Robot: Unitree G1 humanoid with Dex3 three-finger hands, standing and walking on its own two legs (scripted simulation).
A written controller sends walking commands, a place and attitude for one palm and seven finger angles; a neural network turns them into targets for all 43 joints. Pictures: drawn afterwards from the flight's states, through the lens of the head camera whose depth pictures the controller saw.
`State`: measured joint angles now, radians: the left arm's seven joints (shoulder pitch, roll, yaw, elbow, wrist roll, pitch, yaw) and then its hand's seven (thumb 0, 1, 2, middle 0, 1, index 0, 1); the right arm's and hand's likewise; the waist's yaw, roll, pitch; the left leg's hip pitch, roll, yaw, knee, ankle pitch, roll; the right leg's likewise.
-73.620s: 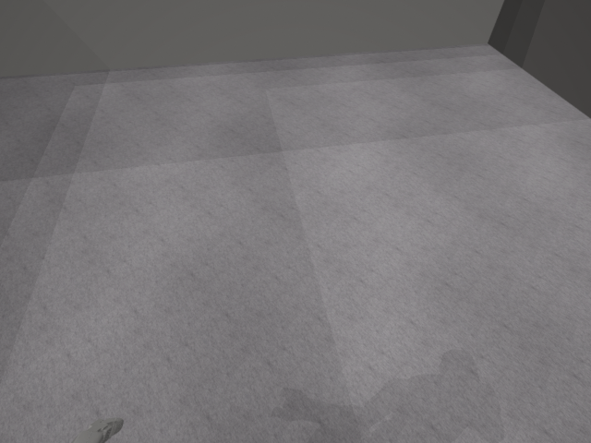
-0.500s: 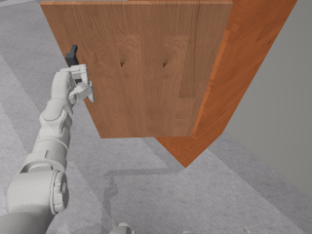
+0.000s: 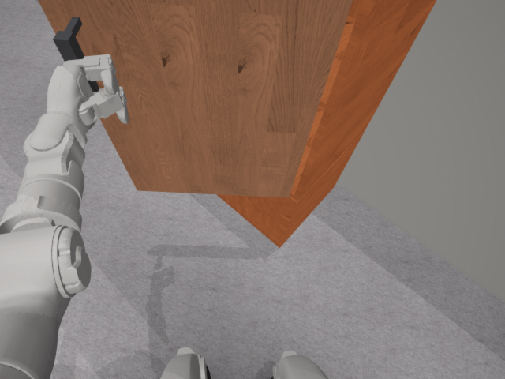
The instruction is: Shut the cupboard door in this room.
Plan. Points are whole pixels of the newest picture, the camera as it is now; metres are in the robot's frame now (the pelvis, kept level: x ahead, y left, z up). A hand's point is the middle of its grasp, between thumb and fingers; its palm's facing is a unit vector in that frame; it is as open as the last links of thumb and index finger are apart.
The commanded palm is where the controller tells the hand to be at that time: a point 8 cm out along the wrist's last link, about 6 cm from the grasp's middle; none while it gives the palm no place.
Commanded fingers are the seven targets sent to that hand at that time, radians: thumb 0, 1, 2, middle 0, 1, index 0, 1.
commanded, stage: push the door shut along its arc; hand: left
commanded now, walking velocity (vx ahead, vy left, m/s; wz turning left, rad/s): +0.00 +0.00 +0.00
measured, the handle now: (88, 70) +0.59 +0.21 +0.12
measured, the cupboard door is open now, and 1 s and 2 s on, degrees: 40 32 26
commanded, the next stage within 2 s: pull the fist back off the door in 1.02 s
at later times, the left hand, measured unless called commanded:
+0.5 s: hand (144, 71) +0.57 +0.12 +0.13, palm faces -0.25 -0.97 +0.01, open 3.1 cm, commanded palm +0.57 +0.17 +0.12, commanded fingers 0.00 0.90 0.90 -1.30 -1.50 -1.30 -1.50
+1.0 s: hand (156, 57) +0.60 +0.10 +0.14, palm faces -0.34 -0.94 -0.02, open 3.2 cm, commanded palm +0.62 +0.12 +0.12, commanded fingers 0.00 0.90 0.90 -1.30 -1.50 -1.30 -1.50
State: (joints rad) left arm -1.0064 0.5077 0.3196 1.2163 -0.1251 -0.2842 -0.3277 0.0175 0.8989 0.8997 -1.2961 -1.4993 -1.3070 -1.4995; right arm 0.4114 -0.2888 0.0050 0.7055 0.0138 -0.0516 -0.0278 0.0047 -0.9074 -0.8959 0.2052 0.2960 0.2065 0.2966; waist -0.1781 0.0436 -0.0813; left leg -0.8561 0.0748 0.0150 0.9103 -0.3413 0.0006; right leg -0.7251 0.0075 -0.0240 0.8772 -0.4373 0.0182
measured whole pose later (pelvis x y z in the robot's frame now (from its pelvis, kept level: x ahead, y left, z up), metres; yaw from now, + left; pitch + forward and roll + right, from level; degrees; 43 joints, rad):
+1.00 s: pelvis +0.00 +0.00 -0.03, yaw -1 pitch +26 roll -5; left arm -1.47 0.68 0.25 1.40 -0.01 -0.16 -0.44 0.01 0.94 0.95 -1.30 -1.50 -1.30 -1.50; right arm 0.43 -0.28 0.03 0.72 -0.03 -0.09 -0.03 0.00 -0.91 -0.90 0.21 0.30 0.21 0.30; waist -0.30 0.07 -0.07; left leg -1.14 0.09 -0.02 1.08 -0.40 0.00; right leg -0.98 0.03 -0.05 1.01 -0.48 0.02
